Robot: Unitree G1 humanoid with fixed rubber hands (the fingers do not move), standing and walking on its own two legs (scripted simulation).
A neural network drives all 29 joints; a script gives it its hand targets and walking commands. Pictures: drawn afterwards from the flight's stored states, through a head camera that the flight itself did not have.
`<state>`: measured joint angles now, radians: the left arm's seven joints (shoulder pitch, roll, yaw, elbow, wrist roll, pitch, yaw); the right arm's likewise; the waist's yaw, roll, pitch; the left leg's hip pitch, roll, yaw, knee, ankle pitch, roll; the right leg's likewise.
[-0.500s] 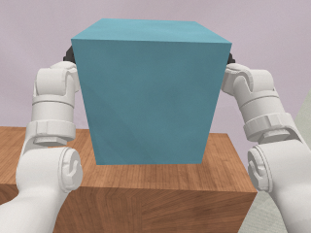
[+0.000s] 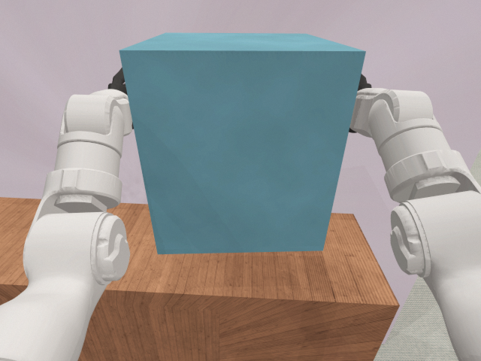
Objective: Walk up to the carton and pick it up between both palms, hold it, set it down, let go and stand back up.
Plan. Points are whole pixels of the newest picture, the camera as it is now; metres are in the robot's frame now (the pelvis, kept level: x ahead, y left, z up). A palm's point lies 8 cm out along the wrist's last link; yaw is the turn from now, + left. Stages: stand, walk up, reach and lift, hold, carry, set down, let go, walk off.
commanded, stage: hold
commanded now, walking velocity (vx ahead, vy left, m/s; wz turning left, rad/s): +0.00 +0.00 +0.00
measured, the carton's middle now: (238, 133) +0.41 +0.02 +0.30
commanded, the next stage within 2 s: none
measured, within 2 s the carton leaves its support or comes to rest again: neither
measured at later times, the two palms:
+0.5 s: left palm (122, 116) +0.37 +0.20 +0.33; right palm (355, 116) +0.37 -0.16 +0.34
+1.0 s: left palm (118, 104) +0.36 +0.20 +0.36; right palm (360, 109) +0.36 -0.16 +0.36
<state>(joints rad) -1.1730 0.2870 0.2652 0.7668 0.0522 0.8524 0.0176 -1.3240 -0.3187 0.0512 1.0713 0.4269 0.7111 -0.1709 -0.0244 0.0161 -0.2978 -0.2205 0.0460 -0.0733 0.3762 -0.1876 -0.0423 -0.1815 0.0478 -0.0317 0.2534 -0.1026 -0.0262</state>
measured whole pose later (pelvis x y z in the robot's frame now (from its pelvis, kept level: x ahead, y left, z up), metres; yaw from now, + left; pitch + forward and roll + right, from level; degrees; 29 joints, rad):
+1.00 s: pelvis -0.01 +0.00 +0.00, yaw +0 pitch +1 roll -2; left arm -1.20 0.29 0.30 0.81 0.07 0.86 0.01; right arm -1.33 -0.32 0.06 1.05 0.42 0.75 -0.18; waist -0.02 0.03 -0.30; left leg -0.22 0.04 -0.09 0.38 -0.18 -0.04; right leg -0.18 0.05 -0.01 0.24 -0.09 -0.02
